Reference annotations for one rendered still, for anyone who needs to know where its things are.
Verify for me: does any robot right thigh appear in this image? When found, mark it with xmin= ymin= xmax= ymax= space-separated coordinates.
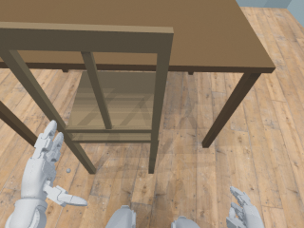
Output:
xmin=171 ymin=218 xmax=200 ymax=228

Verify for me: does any robot left thigh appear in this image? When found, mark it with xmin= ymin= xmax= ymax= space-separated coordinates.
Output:
xmin=105 ymin=208 xmax=136 ymax=228

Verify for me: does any robot thigh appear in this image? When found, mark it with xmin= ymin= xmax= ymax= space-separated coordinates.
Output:
xmin=171 ymin=218 xmax=200 ymax=228
xmin=105 ymin=208 xmax=136 ymax=228

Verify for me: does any chair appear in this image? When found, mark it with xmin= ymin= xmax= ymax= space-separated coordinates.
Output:
xmin=0 ymin=22 xmax=174 ymax=175

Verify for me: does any right robot hand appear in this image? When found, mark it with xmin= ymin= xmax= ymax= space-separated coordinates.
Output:
xmin=226 ymin=186 xmax=265 ymax=228

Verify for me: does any table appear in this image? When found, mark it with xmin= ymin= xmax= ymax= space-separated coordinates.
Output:
xmin=0 ymin=0 xmax=276 ymax=148

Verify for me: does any left robot hand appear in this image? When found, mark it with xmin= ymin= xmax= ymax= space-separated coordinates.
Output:
xmin=21 ymin=120 xmax=88 ymax=207

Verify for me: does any left robot forearm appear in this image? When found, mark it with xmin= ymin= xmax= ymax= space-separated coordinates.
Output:
xmin=4 ymin=198 xmax=48 ymax=228

